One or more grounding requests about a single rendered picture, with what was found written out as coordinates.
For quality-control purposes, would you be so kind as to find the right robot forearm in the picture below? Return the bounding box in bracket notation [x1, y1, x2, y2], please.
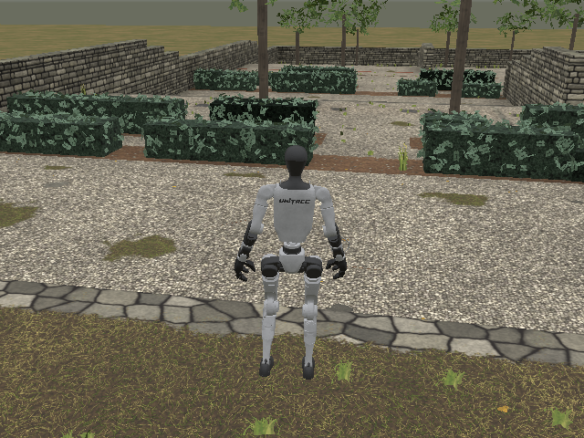
[328, 223, 345, 261]

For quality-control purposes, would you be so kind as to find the robot left upper arm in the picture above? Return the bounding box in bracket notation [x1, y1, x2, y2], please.
[249, 184, 276, 235]

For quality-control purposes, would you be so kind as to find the robot right upper arm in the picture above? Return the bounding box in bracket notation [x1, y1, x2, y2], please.
[314, 185, 337, 237]

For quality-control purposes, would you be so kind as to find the robot left thigh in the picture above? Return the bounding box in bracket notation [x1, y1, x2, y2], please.
[261, 254, 279, 316]

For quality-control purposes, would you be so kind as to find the left robot forearm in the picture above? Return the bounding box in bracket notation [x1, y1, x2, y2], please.
[237, 220, 257, 262]

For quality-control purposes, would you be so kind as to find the right robot foot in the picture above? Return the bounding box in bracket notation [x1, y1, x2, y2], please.
[302, 356, 315, 380]

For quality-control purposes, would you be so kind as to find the robot right hand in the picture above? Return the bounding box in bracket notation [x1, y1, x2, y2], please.
[326, 257, 347, 279]

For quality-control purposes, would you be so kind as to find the robot left hand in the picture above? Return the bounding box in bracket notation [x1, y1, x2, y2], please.
[234, 258, 256, 282]

